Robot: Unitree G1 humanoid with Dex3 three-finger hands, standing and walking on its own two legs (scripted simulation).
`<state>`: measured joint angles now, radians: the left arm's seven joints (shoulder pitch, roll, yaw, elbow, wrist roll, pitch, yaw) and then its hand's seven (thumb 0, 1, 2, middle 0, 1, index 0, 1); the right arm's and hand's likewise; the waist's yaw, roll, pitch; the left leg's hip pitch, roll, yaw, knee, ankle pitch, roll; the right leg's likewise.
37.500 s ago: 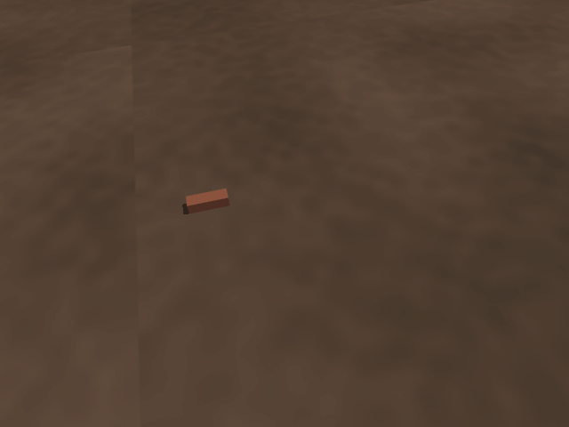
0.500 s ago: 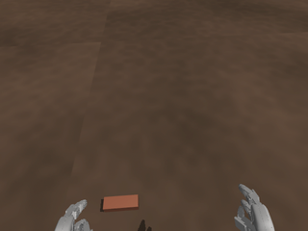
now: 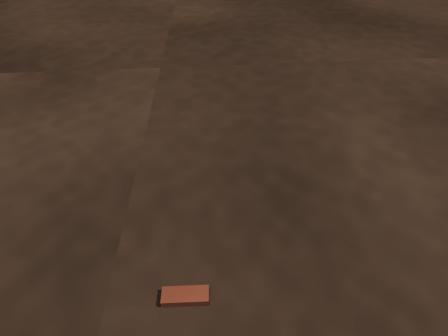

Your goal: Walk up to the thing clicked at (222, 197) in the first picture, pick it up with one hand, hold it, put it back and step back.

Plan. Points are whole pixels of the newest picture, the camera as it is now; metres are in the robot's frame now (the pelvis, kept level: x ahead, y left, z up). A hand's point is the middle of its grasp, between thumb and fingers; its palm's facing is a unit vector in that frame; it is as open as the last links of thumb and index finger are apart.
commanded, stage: stand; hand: left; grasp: from above
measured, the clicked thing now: (185, 296) +0.44 +0.20 -0.74
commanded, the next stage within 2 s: none
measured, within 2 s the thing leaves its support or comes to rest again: neither
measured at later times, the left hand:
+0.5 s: hand out of the picture +0.03 +0.23 -0.15, palm faces +0.02 -0.94 -0.33, open 7.4 cm
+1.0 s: hand out of the picture +0.06 +0.22 -0.15, palm faces +0.00 -0.95 -0.32, open 7.4 cm
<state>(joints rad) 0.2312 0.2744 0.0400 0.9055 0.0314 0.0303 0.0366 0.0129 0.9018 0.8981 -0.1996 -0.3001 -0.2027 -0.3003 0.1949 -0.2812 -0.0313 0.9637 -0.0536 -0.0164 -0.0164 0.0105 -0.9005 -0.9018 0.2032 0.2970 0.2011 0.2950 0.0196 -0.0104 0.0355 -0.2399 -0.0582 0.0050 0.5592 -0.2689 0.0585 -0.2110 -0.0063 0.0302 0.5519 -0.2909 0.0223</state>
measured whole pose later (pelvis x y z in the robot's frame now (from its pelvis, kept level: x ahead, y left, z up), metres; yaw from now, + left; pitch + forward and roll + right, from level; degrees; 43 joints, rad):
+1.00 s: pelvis +0.00 -0.02 +0.02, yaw +0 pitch -4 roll +0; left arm 0.13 0.29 0.02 1.15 0.02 -0.01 0.02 0.01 0.90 0.90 -0.20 -0.30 -0.20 -0.30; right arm 0.13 -0.32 -0.02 1.15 -0.02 -0.01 -0.01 0.01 -0.90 -0.90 0.20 0.30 0.20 0.29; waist 0.00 0.01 0.06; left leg -0.11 -0.04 0.00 0.33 -0.16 0.03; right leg -0.09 0.01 0.03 0.34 -0.18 0.00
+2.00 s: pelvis +0.01 -0.02 +0.02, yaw -1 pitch -3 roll +0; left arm 0.12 0.32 0.01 1.14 0.01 -0.01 0.01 0.01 0.90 0.90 -0.20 -0.30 -0.20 -0.30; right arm 0.11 -0.34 -0.01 1.16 -0.02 -0.01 0.00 0.01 -0.90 -0.90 0.20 0.30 0.20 0.29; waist 0.00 0.00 0.06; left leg -0.09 -0.03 0.00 0.30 -0.16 0.02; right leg -0.08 0.02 0.04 0.31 -0.18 -0.01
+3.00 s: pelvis -0.18 +0.00 +0.01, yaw +0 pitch -2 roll -2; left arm 0.15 0.40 0.09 0.86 0.01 0.06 0.02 0.01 0.90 0.90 -0.20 -0.30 -0.21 -0.30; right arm 0.19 -0.36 -0.03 0.96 -0.05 0.04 0.01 0.01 -0.90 -0.90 0.21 0.30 0.20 0.30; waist -0.01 -0.04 0.13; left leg -0.24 -0.01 -0.03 0.55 -0.27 0.04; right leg -0.52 0.15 0.17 1.20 -0.45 0.00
